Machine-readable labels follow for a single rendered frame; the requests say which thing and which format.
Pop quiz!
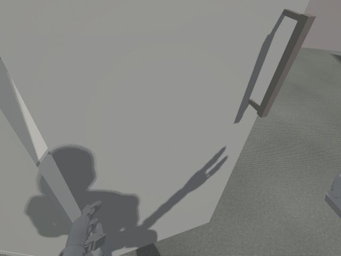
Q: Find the fridge door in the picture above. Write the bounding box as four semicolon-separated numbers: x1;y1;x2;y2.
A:
0;0;310;256

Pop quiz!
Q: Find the handle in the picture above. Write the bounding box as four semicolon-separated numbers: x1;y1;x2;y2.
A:
248;9;316;118

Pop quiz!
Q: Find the left robot hand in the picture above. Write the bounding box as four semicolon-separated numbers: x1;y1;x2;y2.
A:
65;201;106;255

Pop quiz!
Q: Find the right robot hand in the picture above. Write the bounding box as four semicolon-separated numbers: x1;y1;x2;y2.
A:
325;171;341;218

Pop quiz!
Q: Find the robot left forearm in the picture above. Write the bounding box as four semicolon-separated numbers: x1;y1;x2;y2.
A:
59;245;85;256

